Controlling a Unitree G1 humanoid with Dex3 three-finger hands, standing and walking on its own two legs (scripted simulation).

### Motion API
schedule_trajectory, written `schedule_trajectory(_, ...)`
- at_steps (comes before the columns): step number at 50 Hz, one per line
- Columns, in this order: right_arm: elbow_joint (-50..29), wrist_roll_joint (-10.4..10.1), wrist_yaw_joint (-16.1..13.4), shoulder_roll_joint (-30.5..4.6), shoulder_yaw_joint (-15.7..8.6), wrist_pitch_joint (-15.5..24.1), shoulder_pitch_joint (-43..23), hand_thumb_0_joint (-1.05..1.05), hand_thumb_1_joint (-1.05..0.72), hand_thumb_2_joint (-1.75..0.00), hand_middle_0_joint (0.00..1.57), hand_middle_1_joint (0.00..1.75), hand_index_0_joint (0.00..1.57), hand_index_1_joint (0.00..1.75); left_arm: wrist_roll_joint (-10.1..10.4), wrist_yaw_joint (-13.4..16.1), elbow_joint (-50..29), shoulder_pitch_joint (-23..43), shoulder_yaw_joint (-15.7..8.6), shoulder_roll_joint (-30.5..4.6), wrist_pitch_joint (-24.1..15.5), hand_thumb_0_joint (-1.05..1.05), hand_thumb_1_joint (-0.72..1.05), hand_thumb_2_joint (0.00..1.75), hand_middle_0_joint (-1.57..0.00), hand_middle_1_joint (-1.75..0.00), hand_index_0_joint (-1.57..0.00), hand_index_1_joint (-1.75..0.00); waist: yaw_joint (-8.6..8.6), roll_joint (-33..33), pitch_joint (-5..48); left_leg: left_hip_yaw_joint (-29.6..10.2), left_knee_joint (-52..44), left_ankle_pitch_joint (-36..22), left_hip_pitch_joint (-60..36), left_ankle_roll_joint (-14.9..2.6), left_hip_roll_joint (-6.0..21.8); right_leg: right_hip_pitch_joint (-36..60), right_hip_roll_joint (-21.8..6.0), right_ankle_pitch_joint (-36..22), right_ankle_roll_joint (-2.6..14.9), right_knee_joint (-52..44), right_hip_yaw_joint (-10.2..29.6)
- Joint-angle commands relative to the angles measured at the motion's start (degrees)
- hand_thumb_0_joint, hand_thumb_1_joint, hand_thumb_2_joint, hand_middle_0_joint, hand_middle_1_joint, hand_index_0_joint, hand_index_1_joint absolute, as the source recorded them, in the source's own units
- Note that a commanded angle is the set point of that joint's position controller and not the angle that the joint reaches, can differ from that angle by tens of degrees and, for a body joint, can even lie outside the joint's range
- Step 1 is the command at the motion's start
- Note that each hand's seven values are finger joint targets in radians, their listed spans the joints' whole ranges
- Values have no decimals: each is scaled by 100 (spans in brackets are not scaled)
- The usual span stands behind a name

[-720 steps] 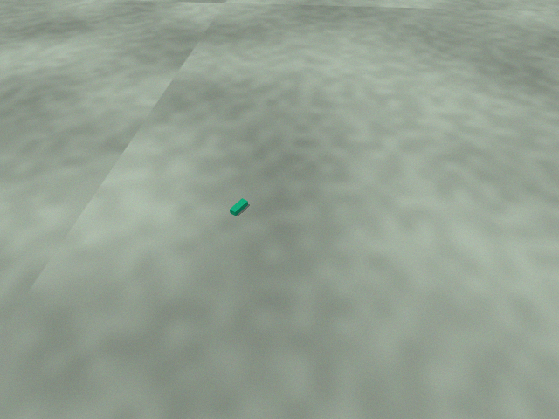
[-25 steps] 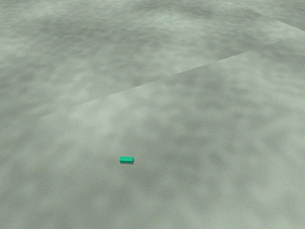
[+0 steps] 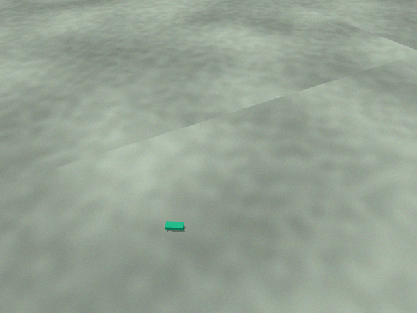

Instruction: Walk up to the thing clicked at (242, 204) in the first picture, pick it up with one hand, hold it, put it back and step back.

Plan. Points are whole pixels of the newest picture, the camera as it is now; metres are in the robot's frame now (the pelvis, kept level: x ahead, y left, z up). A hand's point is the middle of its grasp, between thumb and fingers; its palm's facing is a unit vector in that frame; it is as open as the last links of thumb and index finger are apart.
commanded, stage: walk up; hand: left
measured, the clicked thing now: (174, 225) +0.77 +0.25 -0.77
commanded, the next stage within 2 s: none
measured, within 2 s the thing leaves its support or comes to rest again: neither
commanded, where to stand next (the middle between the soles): +0.38 +0.02 m, yaw -1 degrees
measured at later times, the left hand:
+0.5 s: hand out of the picture +0.17 +0.34 -0.16, palm faces -0.05 -0.94 -0.34, open 7.4 cm
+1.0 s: hand (119, 233) +0.38 +0.27 -0.14, palm faces -0.07 -0.92 -0.39, open 7.4 cm
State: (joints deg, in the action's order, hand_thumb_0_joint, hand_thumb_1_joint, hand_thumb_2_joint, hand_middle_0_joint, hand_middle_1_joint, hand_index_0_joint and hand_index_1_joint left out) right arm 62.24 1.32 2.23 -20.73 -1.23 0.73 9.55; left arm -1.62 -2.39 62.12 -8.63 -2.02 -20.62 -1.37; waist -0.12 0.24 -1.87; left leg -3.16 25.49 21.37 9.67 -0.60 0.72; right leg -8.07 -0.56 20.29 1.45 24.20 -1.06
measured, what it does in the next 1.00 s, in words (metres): walks ahead: left foot, then right foot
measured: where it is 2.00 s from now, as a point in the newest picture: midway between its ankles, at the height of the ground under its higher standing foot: outside the picture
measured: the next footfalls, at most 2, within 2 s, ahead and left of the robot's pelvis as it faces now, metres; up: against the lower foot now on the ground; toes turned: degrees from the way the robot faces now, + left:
left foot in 0.22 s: +0.16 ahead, +0.17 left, +0.00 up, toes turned +4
right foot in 0.68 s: +0.34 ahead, -0.09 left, +0.00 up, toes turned -4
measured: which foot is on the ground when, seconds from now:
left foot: down 0.00-0.00, up 0.02-0.20, down 0.22-0.72, up 0.74-1.00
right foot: down 0.00-0.24, up 0.26-0.66, down 0.68-1.00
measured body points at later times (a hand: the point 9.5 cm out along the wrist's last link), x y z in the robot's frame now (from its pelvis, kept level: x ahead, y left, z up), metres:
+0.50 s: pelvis +0.13 +0.06 -0.01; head +0.14 +0.08 +0.44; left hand +0.17 +0.39 -0.14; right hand +0.17 -0.26 -0.11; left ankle +0.12 +0.17 -0.75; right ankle +0.19 -0.09 -0.70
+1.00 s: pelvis +0.29 +0.02 -0.01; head +0.32 +0.00 +0.43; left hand +0.38 +0.32 -0.12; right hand +0.35 -0.30 -0.14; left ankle +0.35 +0.17 -0.71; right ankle +0.30 -0.08 -0.75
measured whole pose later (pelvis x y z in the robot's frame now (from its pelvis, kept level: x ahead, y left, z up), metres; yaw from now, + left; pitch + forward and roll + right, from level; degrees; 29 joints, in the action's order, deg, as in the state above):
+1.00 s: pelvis +0.29 +0.02 -0.01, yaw -2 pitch -3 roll +0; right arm 48.3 -0.4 0.5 -23.5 -2.6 1.6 15.1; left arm -0.9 -1.0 47.1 -13.8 -1.5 -20.6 -2.3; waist -0.4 2.2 -7.7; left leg -1.9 49.3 18.6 25.0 0.8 2.2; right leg -12.7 0.2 15.6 2.2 31.4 -2.3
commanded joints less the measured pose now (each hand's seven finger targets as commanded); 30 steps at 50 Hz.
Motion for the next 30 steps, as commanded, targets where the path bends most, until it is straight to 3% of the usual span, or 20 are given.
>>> schedule_trajectory(1, -846, 118, -37, -1207, -438, 146, -838, 0, -90, -90, 20, 30, 20, 30, -66, 133, -426, -760, -646, -1939, -221, 0, 90, 90, -20, -30, -20, -30, -631, -789, -682, 0, 1839, 359, 2909, -37, 169, 1077, -2099, 1626, 1146, -1795, 2559)
schedule_trajectory(2, -863, 87, -38, -1261, -476, 183, -693, 0, -90, -90, 20, 30, 20, 30, -59, 135, -513, -708, -656, -1931, -250, 0, 90, 90, -20, -30, -20, -30, -552, -652, -702, -151, 1974, 313, 2970, -54, 293, 1273, -2137, 823, 1284, -1680, 2505)
schedule_trajectory(3, -874, 82, -16, -1273, -490, 208, -619, 0, -90, -90, 20, 30, 20, 30, -46, 136, -589, -688, -640, -1830, -258, 0, 90, 90, -20, -30, -20, -30, -473, -490, -483, -131, 1950, 364, 2842, -82, 344, 1450, -1953, 312, 1234, -1554, 2251)
schedule_trajectory(4, -898, 77, 22, -1229, -481, 223, -510, 0, -90, -90, 20, 30, 20, 30, -48, 131, -648, -597, -634, -1754, -256, 0, 90, 90, -20, -30, -20, -30, -387, -573, -225, -16, 1748, 428, 2585, -53, 397, 1463, -1716, 298, 1148, -1497, 1868)
schedule_trajectory(5, -918, 77, 85, -1231, -509, 212, -429, 0, -90, -90, 20, 30, 20, 30, -60, 105, -755, -447, -607, -1706, -248, 0, 90, 90, -20, -30, -20, -30, -297, -598, -131, 59, 1644, 440, 2109, -41, 377, 1028, -1513, 635, 1043, -1514, 1509)
schedule_trajectory(6, -924, 69, 122, -1193, -530, 216, -205, 0, -90, -90, 20, 30, 20, 30, -81, 77, -898, -140, -625, -1849, -244, 0, 90, 90, -20, -30, -20, -30, -142, -1017, -261, 96, 1377, 345, 1637, -65, 457, 456, -1523, 799, 1026, -1479, 1326)
schedule_trajectory(8, -850, 52, 131, -1195, -593, 245, 218, 0, -90, -90, 20, 30, 20, 30, -55, 21, -1119, 210, -569, -1787, -219, 0, 90, 90, -20, -30, -20, -30, 129, -1148, -355, 297, 786, -241, 680, -38, 412, -359, -1280, 365, 872, -1137, 878)
schedule_trajectory(10, -643, 83, 73, -1220, -700, 286, 964, 0, -90, -90, 20, 30, 20, 30, 13, 1, -1224, 244, -497, -1580, -159, 0, 90, 90, -20, -30, -20, -30, 529, -655, -199, 635, 101, -1271, -741, 59, 110, -1291, -880, 39, 633, 27, 267)
schedule_trajectory(11, -482, 100, 18, -1462, -821, 310, 1446, 0, -90, -90, 20, 30, 20, 30, 0, -10, -1249, -47, -404, -1289, -135, 0, 90, 90, -20, -30, -20, -30, 684, 215, 163, 527, 134, -1014, -1773, 12, 4, -1887, -546, 83, 500, 1189, 43)
schedule_trajectory(12, -478, 173, -55, -1872, -944, 333, 1895, 0, -90, -90, 20, 30, 20, 30, 27, -11, -1289, -371, -281, -893, -119, 0, 90, 90, -20, -30, -20, -30, 865, 1634, 268, -928, -719, 582, -2007, -295, 918, -2683, 136, 1180, 330, 2936, -194)
schedule_trajectory(13, -720, 193, -76, -2286, -961, 386, 1648, 0, -90, -90, 20, 30, 20, 30, 54, 25, -1233, -673, -302, -961, -68, 0, 90, 90, -20, -30, -20, -30, 660, 1662, 216, -3452, -1773, 2505, -1246, -711, 2081, -3031, 498, 1348, 205, 3859, 599)
schedule_trajectory(14, -972, 41, -64, -2320, -950, 378, 894, 0, -90, -90, 20, 30, 20, 30, 68, 76, -1115, -744, -431, -1564, -20, 0, 90, 90, -20, -30, -20, -30, 395, 952, -217, -3471, -1961, 3143, -357, -1143, 2321, -2669, 39, 1084, 275, 3997, 1032)
schedule_trajectory(15, -1096, 11, -53, -2270, -901, 357, 590, 0, -90, -90, 20, 30, 20, 30, 83, 79, -1107, -762, -399, -1635, -35, 0, 90, 90, -20, -30, -20, -30, 239, 906, -560, -3152, -1929, 2864, 85, -1232, 2278, -2580, -156, 811, 265, 4085, 1004)
schedule_trajectory(16, -1240, 4, -62, -1979, -797, 374, 345, 0, -90, -90, 20, 30, 20, 30, 124, 73, -1015, -972, -401, -1699, -59, 0, 90, 90, -20, -30, -20, -30, 55, 697, -562, -2382, -1711, 2086, -80, -1155, 1952, -2606, -226, 519, 209, 3994, 1024)
schedule_trajectory(18, -1354, -30, -81, -1619, -677, 455, 423, 0, -90, -90, 20, 30, 20, 30, 121, 36, -842, -1307, -427, -1643, -81, 0, 90, 90, -20, -30, -20, -30, 6, 669, -384, -1228, -1410, 563, -326, -863, 1459, -2419, -305, 12, 131, 3491, 915)
schedule_trajectory(20, -1313, -54, -93, -1609, -681, 511, 738, 0, -90, -90, 20, 30, 20, 30, 81, -9, -911, -1185, -423, -1535, -63, 0, 90, 90, -20, -30, -20, -30, 105, 617, -422, -914, -1429, -385, -284, -870, 1389, -2240, -258, -260, -56, 3269, 799)
schedule_trajectory(21, -1352, -52, -96, -1651, -691, 517, 740, 0, -90, -90, 20, 30, 20, 30, 78, -28, -988, -1097, -409, -1461, -53, 0, 90, 90, -20, -30, -20, -30, 102, 694, -489, -811, -1458, -462, -222, -996, 1456, -2234, -319, -282, -111, 3014, 684)
schedule_trajectory(23, -1447, -58, -98, -1658, -690, 517, 751, 0, -90, -90, 20, 30, 20, 30, 60, -65, -1152, -922, -392, -1419, -60, 0, 90, 90, -20, -30, -20, -30, 116, 759, -614, -507, -1490, -591, -191, -1084, 1429, -2278, -366, -441, -176, 2571, 549)
schedule_trajectory(26, -1571, -47, -76, -1709, -693, 512, 851, 0, -90, -90, 20, 30, 20, 30, 25, -143, -1381, -485, -393, -1336, -104, 0, 90, 90, -20, -30, -20, -30, 218, 745, -661, -222, -1315, -970, -132, -1173, 1408, -1999, -491, -649, -143, 1787, 258)
schedule_trajectory(30, -1694, -52, -72, -1656, -648, 456, 977, 0, -90, -90, 20, 30, 20, 30, 39, -171, -1519, -331, -412, -1204, -169, 0, 90, 90, -20, -30, -20, -30, 220, 696, -417, 120, -669, -2156, -135, -1001, 1187, -1338, -244, -961, 10, 1161, -123)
